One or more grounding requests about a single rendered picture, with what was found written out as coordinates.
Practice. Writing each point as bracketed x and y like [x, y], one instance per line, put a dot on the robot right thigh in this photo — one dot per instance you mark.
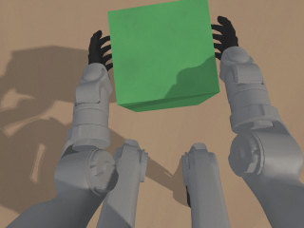
[207, 203]

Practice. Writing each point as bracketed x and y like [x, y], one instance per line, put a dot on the left robot hand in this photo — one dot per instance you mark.
[96, 51]

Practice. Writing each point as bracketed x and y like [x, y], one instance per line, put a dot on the left robot upper arm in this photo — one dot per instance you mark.
[82, 181]

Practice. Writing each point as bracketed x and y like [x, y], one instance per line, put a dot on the right robot upper arm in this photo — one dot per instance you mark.
[270, 163]

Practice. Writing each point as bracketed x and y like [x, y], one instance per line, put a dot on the robot thigh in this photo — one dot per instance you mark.
[207, 203]
[120, 205]

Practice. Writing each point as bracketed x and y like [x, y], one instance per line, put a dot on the carton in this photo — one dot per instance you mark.
[163, 55]

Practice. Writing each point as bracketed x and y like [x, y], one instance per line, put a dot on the right robot forearm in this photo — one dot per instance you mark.
[247, 94]

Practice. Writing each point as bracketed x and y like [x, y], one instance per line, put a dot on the right robot hand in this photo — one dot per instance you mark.
[227, 37]

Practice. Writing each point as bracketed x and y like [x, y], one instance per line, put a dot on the robot left thigh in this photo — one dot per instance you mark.
[120, 205]

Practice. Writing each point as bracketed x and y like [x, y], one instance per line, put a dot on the left robot forearm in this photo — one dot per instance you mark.
[90, 112]

